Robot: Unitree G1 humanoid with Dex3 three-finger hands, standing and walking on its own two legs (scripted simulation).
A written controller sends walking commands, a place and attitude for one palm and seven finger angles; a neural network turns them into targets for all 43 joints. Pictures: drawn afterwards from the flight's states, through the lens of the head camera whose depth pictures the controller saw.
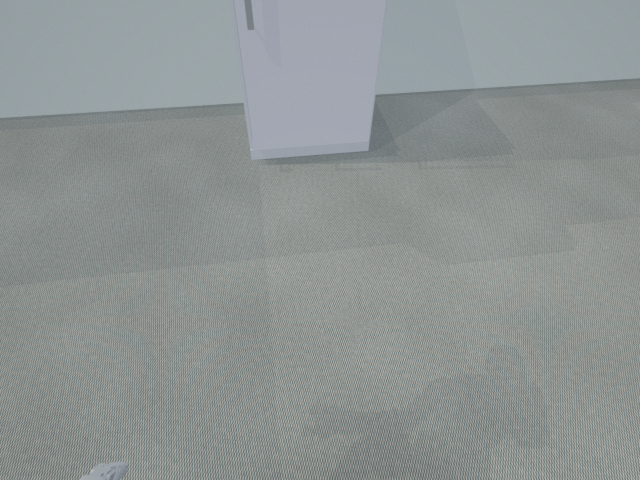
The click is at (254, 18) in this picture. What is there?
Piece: fridge door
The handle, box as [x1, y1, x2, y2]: [244, 0, 253, 29]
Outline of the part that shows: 244,0 247,27 248,29 253,29 250,0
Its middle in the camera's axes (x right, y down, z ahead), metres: -0.27 -0.96 +1.33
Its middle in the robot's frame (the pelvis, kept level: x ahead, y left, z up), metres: +1.64 +0.35 +0.12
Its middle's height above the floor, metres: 0.89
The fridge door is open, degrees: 0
